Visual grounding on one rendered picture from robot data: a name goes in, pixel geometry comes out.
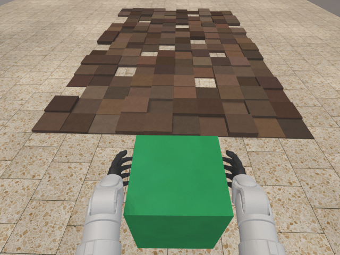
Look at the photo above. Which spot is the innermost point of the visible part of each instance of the left robot forearm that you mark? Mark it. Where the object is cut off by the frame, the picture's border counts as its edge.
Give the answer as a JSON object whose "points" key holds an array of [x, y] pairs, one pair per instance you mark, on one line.
{"points": [[101, 234]]}

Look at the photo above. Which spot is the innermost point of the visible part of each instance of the right robot forearm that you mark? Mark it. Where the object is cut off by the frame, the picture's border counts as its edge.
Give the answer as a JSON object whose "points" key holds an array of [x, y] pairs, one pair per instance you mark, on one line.
{"points": [[255, 219]]}

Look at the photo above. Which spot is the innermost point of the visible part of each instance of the robot left hand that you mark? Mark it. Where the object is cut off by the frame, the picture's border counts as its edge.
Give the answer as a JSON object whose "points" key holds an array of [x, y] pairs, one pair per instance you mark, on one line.
{"points": [[116, 167]]}

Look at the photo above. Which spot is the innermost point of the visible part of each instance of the carton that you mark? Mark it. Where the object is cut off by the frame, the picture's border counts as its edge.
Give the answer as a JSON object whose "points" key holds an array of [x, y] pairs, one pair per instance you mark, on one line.
{"points": [[177, 196]]}

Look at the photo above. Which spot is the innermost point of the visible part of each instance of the robot right hand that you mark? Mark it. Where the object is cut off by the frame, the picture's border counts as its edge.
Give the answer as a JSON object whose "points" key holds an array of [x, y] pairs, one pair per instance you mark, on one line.
{"points": [[236, 167]]}

